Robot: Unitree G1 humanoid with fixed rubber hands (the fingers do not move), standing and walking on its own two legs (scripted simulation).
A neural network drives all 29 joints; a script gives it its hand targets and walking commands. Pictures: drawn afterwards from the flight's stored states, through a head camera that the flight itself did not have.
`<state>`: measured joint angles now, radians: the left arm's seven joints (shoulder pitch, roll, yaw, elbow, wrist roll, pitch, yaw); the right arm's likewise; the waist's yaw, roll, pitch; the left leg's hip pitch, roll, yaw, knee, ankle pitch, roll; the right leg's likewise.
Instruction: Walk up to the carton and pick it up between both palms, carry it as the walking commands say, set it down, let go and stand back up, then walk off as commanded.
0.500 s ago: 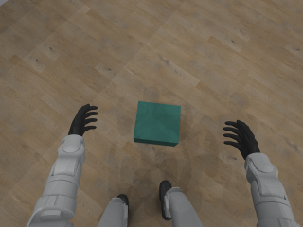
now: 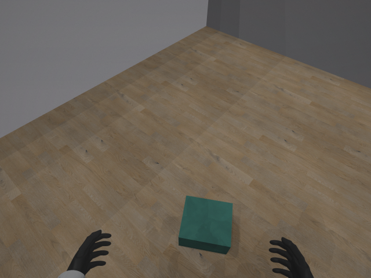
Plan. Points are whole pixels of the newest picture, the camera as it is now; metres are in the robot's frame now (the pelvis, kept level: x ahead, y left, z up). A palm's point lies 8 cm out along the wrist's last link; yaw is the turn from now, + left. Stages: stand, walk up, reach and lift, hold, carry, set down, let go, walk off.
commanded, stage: let go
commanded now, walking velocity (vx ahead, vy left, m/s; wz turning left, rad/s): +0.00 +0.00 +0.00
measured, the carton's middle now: (205, 224) +0.48 -0.10 -0.70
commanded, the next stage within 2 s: stand in 0.44 s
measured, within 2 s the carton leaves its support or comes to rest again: neither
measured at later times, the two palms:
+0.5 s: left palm (77, 273) +0.16 +0.24 -0.08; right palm (306, 276) +0.17 -0.25 -0.07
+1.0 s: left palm out of the picture +0.12 +0.27 -0.09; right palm out of the picture +0.12 -0.30 -0.11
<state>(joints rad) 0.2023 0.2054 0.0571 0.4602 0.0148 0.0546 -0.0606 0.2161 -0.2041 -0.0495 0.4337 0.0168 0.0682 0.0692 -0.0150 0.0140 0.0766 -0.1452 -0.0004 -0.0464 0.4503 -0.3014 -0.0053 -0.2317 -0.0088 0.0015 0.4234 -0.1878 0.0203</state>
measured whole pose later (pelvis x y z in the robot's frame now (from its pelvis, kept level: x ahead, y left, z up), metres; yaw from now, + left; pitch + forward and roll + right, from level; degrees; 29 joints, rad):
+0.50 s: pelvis +0.01 +0.00 -0.01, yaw -2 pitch -4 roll +0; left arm 0.23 0.21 0.03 0.55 0.03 0.05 -0.01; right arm 0.20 -0.25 -0.02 0.49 -0.01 0.14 0.01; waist 0.01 0.02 0.04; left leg -0.07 0.00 -0.02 0.50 -0.36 -0.01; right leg -0.19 0.00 0.03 0.52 -0.26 0.02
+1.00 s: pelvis +0.01 -0.01 +0.00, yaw +0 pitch -2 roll +0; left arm 0.17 0.28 0.05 0.85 0.02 -0.01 0.03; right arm 0.22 -0.33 -0.05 0.78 -0.01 -0.01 -0.02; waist 0.01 0.05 0.04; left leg -0.09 0.01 -0.05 0.46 -0.33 -0.02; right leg -0.21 0.00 0.00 0.49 -0.25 0.00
